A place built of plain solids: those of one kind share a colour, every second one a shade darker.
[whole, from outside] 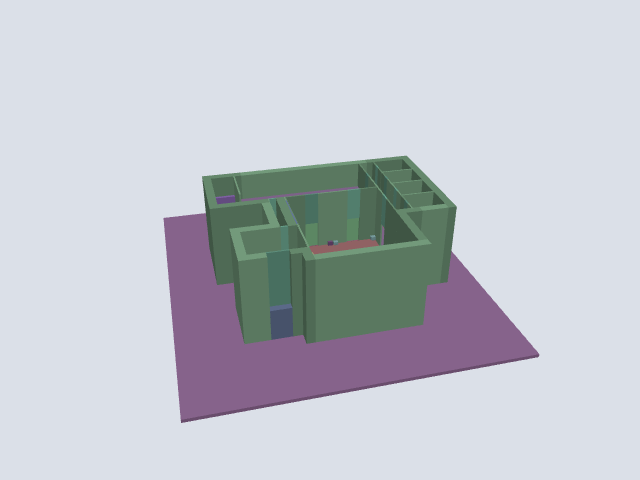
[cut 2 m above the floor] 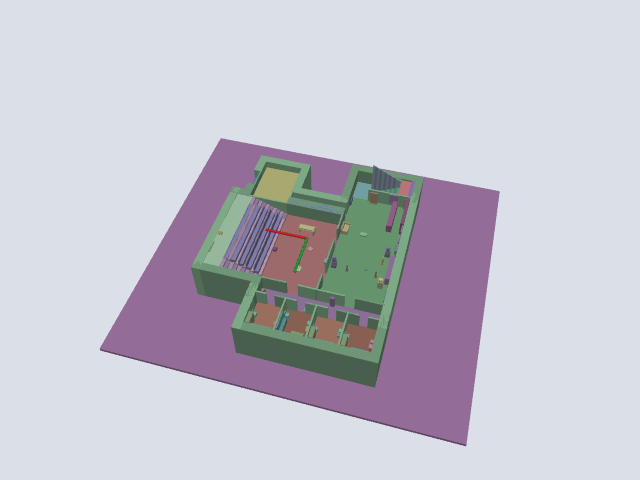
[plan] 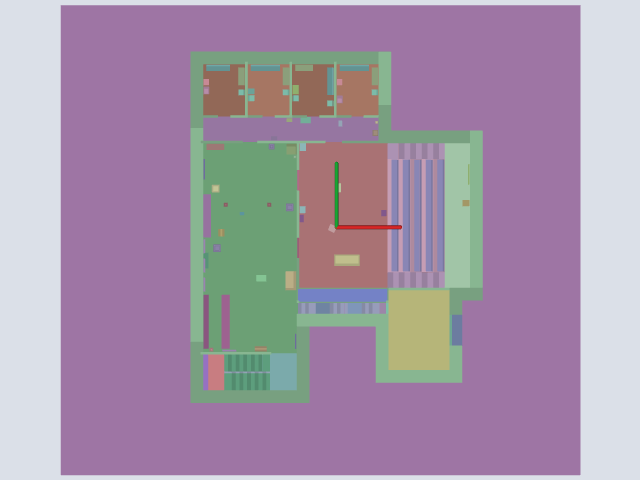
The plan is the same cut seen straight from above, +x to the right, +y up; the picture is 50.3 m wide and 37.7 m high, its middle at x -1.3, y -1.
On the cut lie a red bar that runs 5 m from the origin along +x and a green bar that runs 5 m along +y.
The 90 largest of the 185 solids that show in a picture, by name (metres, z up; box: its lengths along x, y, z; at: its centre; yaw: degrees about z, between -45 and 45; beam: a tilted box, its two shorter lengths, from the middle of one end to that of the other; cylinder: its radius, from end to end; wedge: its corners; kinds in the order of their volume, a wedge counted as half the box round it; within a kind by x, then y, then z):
{
 "wall_1": {"box": [1.0, 4.8, 10.5], "at": [-10.98, -11.39, 4.65]},
 "wall_2": {"box": [1.0, 18.39, 10.5], "at": [-10.98, -1.6, 4.65]},
 "wall_3": {"box": [1.0, 3.8, 10.5], "at": [-10.98, 7.7, 4.65]},
 "wall_4": {"box": [1.0, 6.0, 10.5], "at": [-10.98, 10.79, 4.65]},
 "wall_5": {"box": [1.37, 0.2, 10.5], "at": [-9.99, 8.7, 4.65]},
 "wall_6": {"box": [3.3, 0.2, 10.5], "at": [-9.03, 6.7, 4.65]},
 "wall_7": {"box": [3.3, 0.2, 10.5], "at": [-9.03, 6.7, 4.65]},
 "wall_8": {"box": [5.3, 1.0, 10.5], "at": [-8.83, 13.3, 4.65]},
 "wall_9": {"box": [5.55, 0.2, 10.5], "at": [-7.9, -9.89, 4.65]},
 "wall_10": {"box": [1.37, 0.2, 10.5], "at": [-7.67, 8.7, 4.65]},
 "wall_11": {"box": [2.54, 0.2, 10.5], "at": [-7.08, 8.7, 4.65]},
 "wall_12": {"box": [0.2, 4.4, 10.5], "at": [-7.08, 10.79, 4.65]},
 "wall_13": {"box": [9.35, 1.0, 10.5], "at": [-6.8, -13.3, 4.65]},
 "wall_14": {"box": [1.37, 0.2, 10.5], "at": [-6.5, 8.7, 4.65]},
 "wall_15": {"box": [5.3, 1.0, 10.5], "at": [-5.34, 13.3, 4.65]},
 "wall_16": {"box": [3.3, 0.2, 10.5], "at": [-4.57, 6.7, 4.65]},
 "wall_17": {"box": [1.37, 0.2, 10.5], "at": [-4.17, 8.7, 4.65]},
 "wall_18": {"box": [2.54, 0.2, 10.5], "at": [-3.59, 8.7, 4.65]},
 "wall_19": {"box": [0.2, 4.4, 10.5], "at": [-3.59, 10.79, 4.65]},
 "wall_20": {"box": [5.36, 0.2, 10.5], "at": [-3.54, 6.7, 4.65]},
 "wall_21": {"box": [0.2, 2.43, 10.5], "at": [-3.02, -3.63, 4.65]},
 "wall_22": {"box": [0.2, 3.71, 10.5], "at": [-3.02, 1.04, 4.65]},
 "wall_23": {"box": [0.2, 2.31, 10.5], "at": [-3.02, 5.64, 4.65]},
 "wall_24": {"box": [0.2, 2.31, 10.5], "at": [-3.02, 5.64, 4.65]},
 "wall_25": {"box": [1.37, 0.2, 10.5], "at": [-3.01, 8.7, 4.65]},
 "wall_26": {"box": [1.0, 4.8, 10.5], "at": [-2.62, -11.39, 4.65]},
 "wall_27": {"box": [1.0, 3.91, 10.5], "at": [-2.62, -8.84, 4.65]},
 "wall_28": {"box": [5.3, 1.0, 10.5], "at": [-1.84, 13.3, 4.65]},
 "wall_29": {"box": [1.37, 0.2, 10.5], "at": [-0.68, 8.7, 4.65]},
 "wall_30": {"box": [2.54, 0.2, 10.5], "at": [-0.1, 8.7, 4.65]},
 "wall_31": {"box": [0.2, 4.4, 10.5], "at": [-0.1, 10.79, 4.65]},
 "wall_32": {"box": [7.11, 1.0, 10.5], "at": [0.43, -5.26, 4.65]},
 "wall_33": {"box": [7.2, 1.0, 10.5], "at": [0.47, -7.3, 4.65]},
 "wall_34": {"box": [7.2, 1.0, 10.5], "at": [0.47, -5.45, 4.65]},
 "wall_35": {"box": [1.37, 0.2, 10.5], "at": [0.49, 8.7, 4.65]},
 "wall_36": {"box": [5.3, 1.0, 10.5], "at": [1.65, 13.3, 4.65]},
 "wall_37": {"box": [3.06, 0.2, 10.5], "at": [1.97, 6.7, 4.65]},
 "wall_38": {"box": [1.37, 0.2, 10.5], "at": [2.81, 8.7, 4.65]},
 "wall_39": {"box": [1.37, 0.2, 10.5], "at": [2.81, 8.7, 4.65]},
 "wall_40": {"box": [1.0, 5.32, 10.5], "at": [3.57, -9.55, 4.65]},
 "wall_41": {"box": [1.0, 1.11, 10.5], "at": [3.57, -5.31, 4.65]},
 "wall_42": {"box": [1.0, 3.0, 10.5], "at": [3.8, 8.1, 4.65]},
 "wall_43": {"box": [1.0, 6.0, 10.5], "at": [3.8, 10.79, 4.65]},
 "wall_44": {"box": [6.8, 1.0, 10.5], "at": [6.47, -11.71, 4.65]},
 "wall_45": {"box": [5.2, 0.2, 10.5], "at": [6.47, -4.86, 4.65]},
 "wall_46": {"box": [8.13, 1.0, 10.5], "at": [7.41, 7.1, 4.65]},
 "wall_47": {"box": [1.0, 2.93, 10.5], "at": [9.38, -10.74, 4.65]},
 "wall_48": {"box": [1.0, 2.13, 10.5], "at": [9.38, -5.82, 4.65]},
 "wall_49": {"box": [2.51, 1.0, 10.5], "at": [10.22, -5.26, 4.65]},
 "wall_50": {"box": [1.0, 13.35, 10.5], "at": [10.98, 0.92, 4.65]},
 "ground_under_all_1": {"box": [40.83, 36.92, 0.4], "at": [-1.26, -1.01, -0.75]},
 "floor_auditorium_1": {"box": [13.6, 11.55, 3.3], "at": [3.77, 0.92, 1.05]},
 "floor_foyer_1": {"box": [7.55, 16.59, 3.3], "at": [-6.8, -1.6, 1.05]},
 "floor_dressing_1": {"box": [3.5, 4.2, 3.3], "at": [-8.83, 10.79, 1.05]},
 "floor_dressing_2": {"box": [3.5, 4.2, 3.3], "at": [-5.34, 10.79, 1.05]},
 "floor_dressing_3": {"box": [3.5, 4.2, 3.3], "at": [-1.84, 10.79, 1.05]},
 "floor_dressing_4": {"box": [3.5, 4.2, 3.3], "at": [1.65, 10.79, 1.05]},
 "step_bank_tier_1": {"box": [0.9, 8.89, 3.69], "at": [4.45, 0.92, 1.25]},
 "step_bank_tier_2": {"box": [0.9, 8.89, 4.08], "at": [5.34, 0.92, 1.44]},
 "step_bank_tier_3": {"box": [0.9, 8.89, 4.47], "at": [6.25, 0.92, 1.64]},
 "step_bank_tier_4": {"box": [0.9, 8.89, 4.86], "at": [7.14, 0.92, 1.83]},
 "step_bank_tier_5": {"box": [0.9, 8.89, 5.25], "at": [8.04, 0.92, 2.02]},
 "step_bank_head_1": {"box": [2.0, 11.39, 5.25], "at": [9.49, 0.92, 2.02]},
 "floor_back_corridor_1": {"box": [13.97, 2.0, 3.3], "at": [-3.59, 7.7, 1.05]},
 "floor_grid_stair_1": {"box": [7.55, 3.0, 3.3], "at": [-6.8, -11.39, 1.05]},
 "wall_mass_1": {"box": [7.0, 1.0, 10.5], "at": [0.47, -5.36, 4.65]},
 "ceil_foyer_1": {"box": [7.55, 16.59, 0.3], "at": [-6.8, -1.6, 6.45]},
 "step_bank_aisle_1": {"box": [0.45, 1.25, 4.47], "at": [6.47, -4.15, 1.64]},
 "step_bank_aisle_2": {"box": [0.45, 1.25, 4.47], "at": [6.47, 5.99, 1.64]},
 "step_bank_aisle_3": {"box": [0.45, 1.25, 4.67], "at": [6.92, -4.15, 1.73]},
 "step_bank_aisle_4": {"box": [0.45, 1.25, 4.67], "at": [6.92, 5.99, 1.73]},
 "step_bank_aisle_5": {"box": [0.45, 1.25, 4.86], "at": [7.37, -4.15, 1.83]},
 "step_bank_aisle_6": {"box": [0.45, 1.25, 4.86], "at": [7.37, 5.99, 1.83]},
 "step_bank_aisle_7": {"box": [0.45, 1.25, 5.05], "at": [7.82, -4.15, 1.93]},
 "step_bank_aisle_8": {"box": [0.45, 1.25, 5.05], "at": [7.82, 5.99, 1.93]},
 "step_bank_aisle_9": {"box": [0.45, 1.25, 5.25], "at": [8.27, -4.15, 2.02]},
 "step_bank_aisle_10": {"box": [0.45, 1.25, 5.25], "at": [8.27, 5.99, 2.02]},
 "landing_grid_stair_half_1": {"box": [1.25, 2.8, 5.1], "at": [-9.45, -11.39, 1.95]},
 "tread_grid_stair_1": {"box": [0.3, 1.34, 6.3], "at": [-6.58, -12.12, 2.55]},
 "tread_grid_stair_2": {"box": [0.3, 1.34, 6.45], "at": [-6.28, -12.12, 2.62]},
 "tread_grid_stair_3": {"box": [0.3, 1.34, 6.6], "at": [-5.97, -12.12, 2.7]},
 "tread_grid_stair_4": {"box": [0.3, 1.34, 6.75], "at": [-5.67, -12.12, 2.77]},
 "tread_grid_stair_5": {"box": [0.3, 1.34, 6.9], "at": [-5.38, -12.12, 2.85]},
 "wall_grid_stair_fill_1": {"box": [0.5, 3.0, 7.9], "at": [-10.32, -11.39, 3.35]},
 "ceil_street_lobby_1": {"box": [5.0, 6.45, 0.3], "at": [6.47, -8.08, 3.55]},
 "door_leaf_1": {"box": [0.97, 2.4, 3.87], "at": [9.39, -8.08, 1.33]},
 "bar_foyer_1": {"box": [0.4, 4.25, 2.1], "at": [-10.24, -7.42, 3.75]},
 "bar_foyer_2": {"box": [0.65, 4.25, 1.1], "at": [-8.72, -7.42, 3.25]},
 "wall_over_door_1": {"box": [0.2, 2.41, 6.65], "at": [8.97, -8.08, 6.58]},
 "floor_stair_landing_1": {"box": [1.1, 1.04, 2.4], "at": [-1.07, -6.38, 0.6]}
}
